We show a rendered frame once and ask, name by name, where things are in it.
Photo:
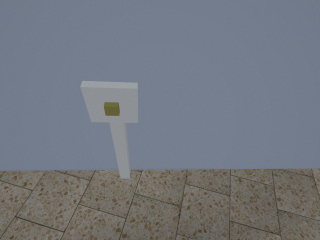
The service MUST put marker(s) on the panel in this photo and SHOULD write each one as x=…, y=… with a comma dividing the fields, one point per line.
x=95, y=94

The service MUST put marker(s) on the button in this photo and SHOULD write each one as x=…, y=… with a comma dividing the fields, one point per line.
x=111, y=108

